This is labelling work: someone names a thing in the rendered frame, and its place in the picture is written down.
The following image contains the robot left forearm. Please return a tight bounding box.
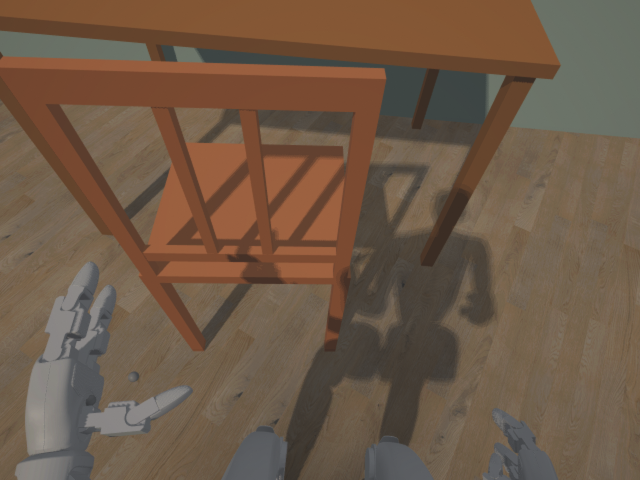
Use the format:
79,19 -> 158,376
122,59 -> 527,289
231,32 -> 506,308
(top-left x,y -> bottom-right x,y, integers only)
15,450 -> 94,480

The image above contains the chair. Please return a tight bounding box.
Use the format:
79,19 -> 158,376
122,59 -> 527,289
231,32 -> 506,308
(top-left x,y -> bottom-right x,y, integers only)
0,56 -> 386,352

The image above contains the robot left hand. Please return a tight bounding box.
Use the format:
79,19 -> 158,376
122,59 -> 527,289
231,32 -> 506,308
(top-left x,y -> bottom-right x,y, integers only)
25,261 -> 193,456

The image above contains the robot right shin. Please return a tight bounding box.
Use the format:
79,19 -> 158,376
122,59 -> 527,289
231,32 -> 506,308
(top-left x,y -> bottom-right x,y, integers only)
378,436 -> 399,444

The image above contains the table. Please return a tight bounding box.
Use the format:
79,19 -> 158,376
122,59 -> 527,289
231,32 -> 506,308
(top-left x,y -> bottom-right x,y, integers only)
0,0 -> 561,267

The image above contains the robot right hand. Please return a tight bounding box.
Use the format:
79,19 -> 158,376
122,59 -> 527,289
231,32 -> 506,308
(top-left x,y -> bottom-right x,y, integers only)
483,408 -> 558,480

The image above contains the left robot thigh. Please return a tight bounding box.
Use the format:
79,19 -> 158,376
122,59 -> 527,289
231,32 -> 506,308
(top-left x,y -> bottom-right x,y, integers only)
221,431 -> 288,480

